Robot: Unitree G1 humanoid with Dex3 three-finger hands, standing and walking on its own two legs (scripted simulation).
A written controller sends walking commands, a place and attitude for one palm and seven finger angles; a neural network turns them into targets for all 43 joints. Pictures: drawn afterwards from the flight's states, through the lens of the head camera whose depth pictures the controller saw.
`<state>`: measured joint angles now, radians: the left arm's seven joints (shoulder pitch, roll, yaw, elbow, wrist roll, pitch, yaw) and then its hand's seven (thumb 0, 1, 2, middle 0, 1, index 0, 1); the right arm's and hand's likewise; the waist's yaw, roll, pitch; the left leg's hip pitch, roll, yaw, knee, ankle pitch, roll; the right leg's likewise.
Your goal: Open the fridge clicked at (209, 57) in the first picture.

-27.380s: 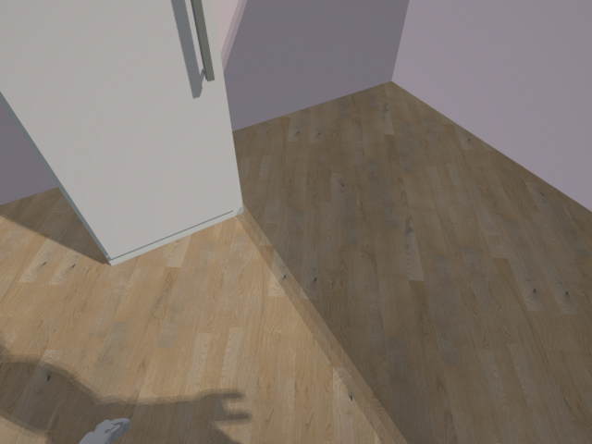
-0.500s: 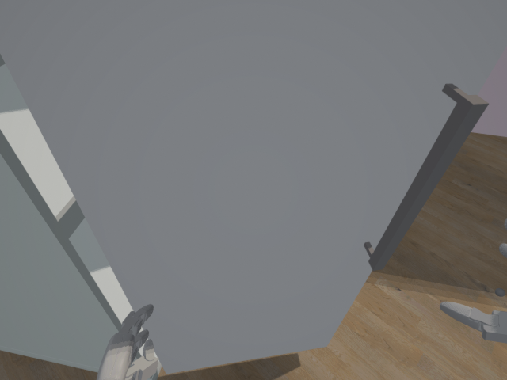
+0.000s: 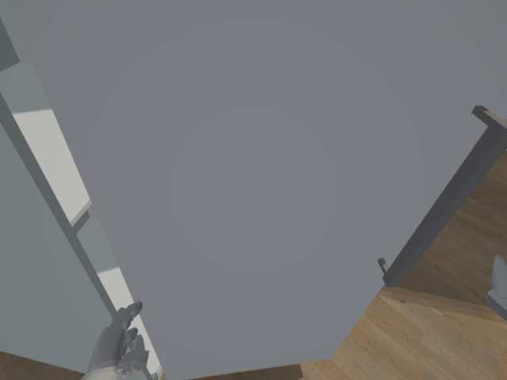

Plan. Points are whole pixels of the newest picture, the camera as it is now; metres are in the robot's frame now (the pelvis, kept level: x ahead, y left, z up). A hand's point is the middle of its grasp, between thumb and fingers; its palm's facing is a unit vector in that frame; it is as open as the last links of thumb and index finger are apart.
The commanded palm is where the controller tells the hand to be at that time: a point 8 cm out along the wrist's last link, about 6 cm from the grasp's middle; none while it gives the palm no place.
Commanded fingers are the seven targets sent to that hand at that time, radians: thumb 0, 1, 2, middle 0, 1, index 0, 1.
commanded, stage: draw the hand back to the body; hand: right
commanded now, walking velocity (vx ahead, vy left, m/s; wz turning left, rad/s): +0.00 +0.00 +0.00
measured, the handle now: (426, 214) +0.34 -0.27 +0.13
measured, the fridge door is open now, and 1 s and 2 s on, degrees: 70 70 70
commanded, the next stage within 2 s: step back with the hand held close in 0.30 s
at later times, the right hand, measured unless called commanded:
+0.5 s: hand (496, 292) +0.19 -0.27 +0.17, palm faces +0.47 +0.78 -0.40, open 7.4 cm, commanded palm +0.13 -0.30 +0.18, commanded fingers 0.00 -0.90 -0.90 0.20 0.30 0.20 0.30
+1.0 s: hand out of the picture +0.13 -0.30 +0.17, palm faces +0.44 +0.76 -0.48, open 7.4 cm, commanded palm +0.07 -0.33 +0.18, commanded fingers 0.00 -0.90 -0.90 0.20 0.30 0.20 0.30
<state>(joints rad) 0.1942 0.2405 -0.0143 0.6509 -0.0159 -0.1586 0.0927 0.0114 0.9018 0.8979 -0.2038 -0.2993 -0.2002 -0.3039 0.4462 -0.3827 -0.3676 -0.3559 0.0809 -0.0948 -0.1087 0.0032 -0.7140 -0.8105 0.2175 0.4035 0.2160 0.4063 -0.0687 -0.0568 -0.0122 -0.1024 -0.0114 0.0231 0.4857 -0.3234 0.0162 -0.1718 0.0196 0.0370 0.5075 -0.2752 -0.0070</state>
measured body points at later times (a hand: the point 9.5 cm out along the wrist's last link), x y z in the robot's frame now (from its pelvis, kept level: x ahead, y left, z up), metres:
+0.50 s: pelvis -0.01 +0.00 +0.00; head -0.02 +0.02 +0.45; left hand +0.19 +0.22 -0.08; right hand +0.16 -0.31 +0.19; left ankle -0.03 +0.11 -0.74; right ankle +0.00 -0.12 -0.74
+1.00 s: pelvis -0.07 -0.03 -0.01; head -0.04 -0.04 +0.44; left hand +0.12 +0.18 -0.09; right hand +0.10 -0.34 +0.20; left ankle -0.06 +0.10 -0.74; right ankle +0.00 -0.12 -0.74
